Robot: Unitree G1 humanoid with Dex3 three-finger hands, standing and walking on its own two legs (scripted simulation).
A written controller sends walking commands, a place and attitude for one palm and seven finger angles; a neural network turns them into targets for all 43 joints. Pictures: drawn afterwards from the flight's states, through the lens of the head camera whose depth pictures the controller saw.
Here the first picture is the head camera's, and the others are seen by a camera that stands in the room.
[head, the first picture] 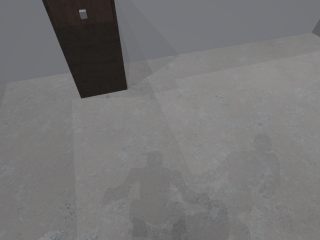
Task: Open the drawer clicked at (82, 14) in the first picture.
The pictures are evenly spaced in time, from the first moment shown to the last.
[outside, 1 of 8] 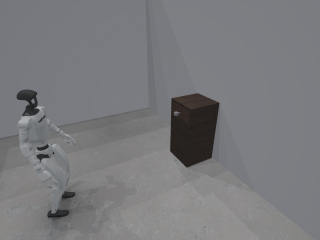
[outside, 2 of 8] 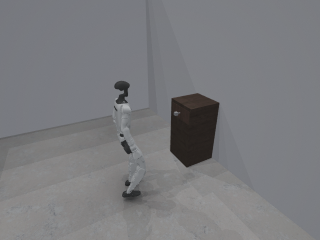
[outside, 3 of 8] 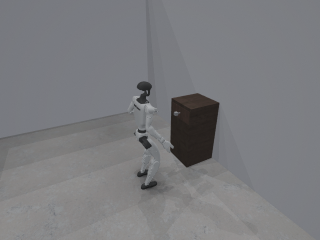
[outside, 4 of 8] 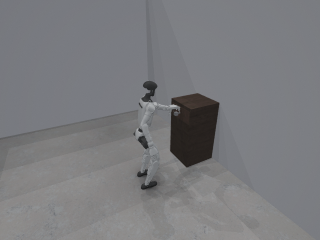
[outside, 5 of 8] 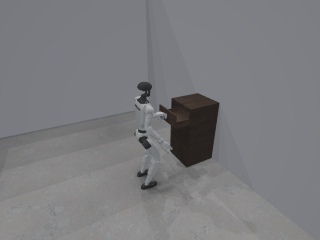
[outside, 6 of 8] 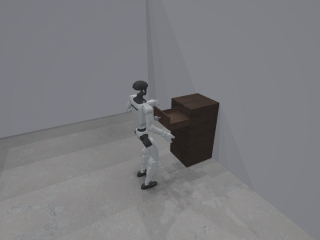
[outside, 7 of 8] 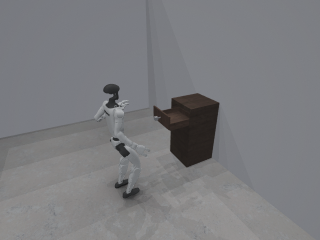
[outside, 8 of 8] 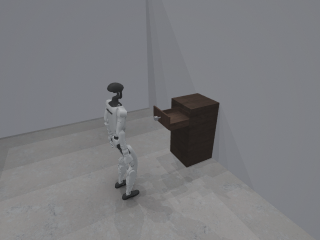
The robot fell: no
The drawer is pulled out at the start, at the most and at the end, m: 0.00 0.30 0.29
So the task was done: yes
